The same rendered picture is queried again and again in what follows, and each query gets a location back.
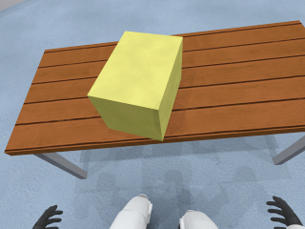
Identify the robot left hand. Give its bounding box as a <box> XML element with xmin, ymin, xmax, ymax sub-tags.
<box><xmin>32</xmin><ymin>205</ymin><xmax>63</xmax><ymax>229</ymax></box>

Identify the carton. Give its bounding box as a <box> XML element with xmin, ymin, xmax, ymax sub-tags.
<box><xmin>87</xmin><ymin>31</ymin><xmax>183</xmax><ymax>141</ymax></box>

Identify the table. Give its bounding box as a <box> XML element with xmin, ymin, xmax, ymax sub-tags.
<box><xmin>4</xmin><ymin>20</ymin><xmax>305</xmax><ymax>179</ymax></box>

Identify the left robot thigh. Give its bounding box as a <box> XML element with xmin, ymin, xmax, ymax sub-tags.
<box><xmin>110</xmin><ymin>197</ymin><xmax>153</xmax><ymax>229</ymax></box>

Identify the robot thigh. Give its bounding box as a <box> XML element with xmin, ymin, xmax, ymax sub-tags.
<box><xmin>179</xmin><ymin>211</ymin><xmax>218</xmax><ymax>229</ymax></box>
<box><xmin>110</xmin><ymin>197</ymin><xmax>153</xmax><ymax>229</ymax></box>

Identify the right robot thigh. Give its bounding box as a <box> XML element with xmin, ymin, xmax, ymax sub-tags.
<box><xmin>179</xmin><ymin>211</ymin><xmax>218</xmax><ymax>229</ymax></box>

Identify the robot right hand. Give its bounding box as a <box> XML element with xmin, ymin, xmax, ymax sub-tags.
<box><xmin>266</xmin><ymin>196</ymin><xmax>303</xmax><ymax>229</ymax></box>

